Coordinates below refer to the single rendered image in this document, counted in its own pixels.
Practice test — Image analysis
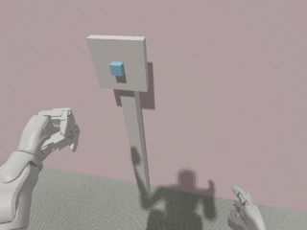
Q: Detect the panel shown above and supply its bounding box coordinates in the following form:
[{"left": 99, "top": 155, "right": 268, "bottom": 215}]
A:
[{"left": 86, "top": 34, "right": 150, "bottom": 195}]

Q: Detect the robot left hand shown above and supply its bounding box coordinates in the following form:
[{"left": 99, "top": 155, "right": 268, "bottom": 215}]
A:
[{"left": 17, "top": 107, "right": 80, "bottom": 162}]

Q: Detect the robot left forearm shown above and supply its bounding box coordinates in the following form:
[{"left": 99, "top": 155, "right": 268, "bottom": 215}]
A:
[{"left": 0, "top": 150, "right": 43, "bottom": 230}]

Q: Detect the robot right hand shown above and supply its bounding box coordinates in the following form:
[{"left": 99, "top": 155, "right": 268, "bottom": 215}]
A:
[{"left": 227, "top": 184, "right": 267, "bottom": 230}]

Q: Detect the button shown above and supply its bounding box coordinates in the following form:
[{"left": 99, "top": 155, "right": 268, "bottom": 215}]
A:
[{"left": 109, "top": 61, "right": 125, "bottom": 77}]

